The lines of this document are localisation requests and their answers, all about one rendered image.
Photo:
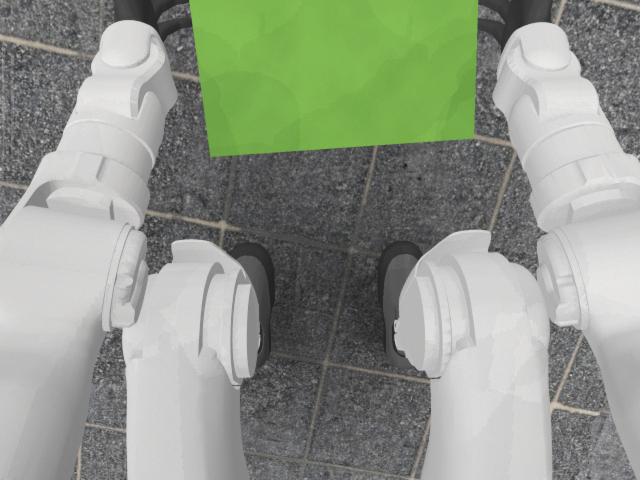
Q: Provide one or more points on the robot left forearm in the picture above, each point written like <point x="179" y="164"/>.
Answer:
<point x="110" y="143"/>

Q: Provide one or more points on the left robot upper arm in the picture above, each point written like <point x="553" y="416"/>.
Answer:
<point x="66" y="279"/>

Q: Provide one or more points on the right robot upper arm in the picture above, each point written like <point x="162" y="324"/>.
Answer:
<point x="589" y="274"/>

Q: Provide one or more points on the robot thigh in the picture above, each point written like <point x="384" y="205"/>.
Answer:
<point x="183" y="412"/>
<point x="467" y="321"/>

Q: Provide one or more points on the right robot thigh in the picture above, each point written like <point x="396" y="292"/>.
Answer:
<point x="467" y="321"/>

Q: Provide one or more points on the robot left hand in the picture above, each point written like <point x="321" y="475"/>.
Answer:
<point x="149" y="12"/>

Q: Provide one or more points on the carton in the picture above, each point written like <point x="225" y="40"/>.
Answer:
<point x="296" y="75"/>

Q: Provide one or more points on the robot right forearm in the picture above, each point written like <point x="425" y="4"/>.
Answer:
<point x="575" y="165"/>

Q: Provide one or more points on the left robot thigh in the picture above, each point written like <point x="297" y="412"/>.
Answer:
<point x="183" y="412"/>

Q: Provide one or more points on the robot right hand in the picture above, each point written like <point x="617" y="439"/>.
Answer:
<point x="515" y="14"/>

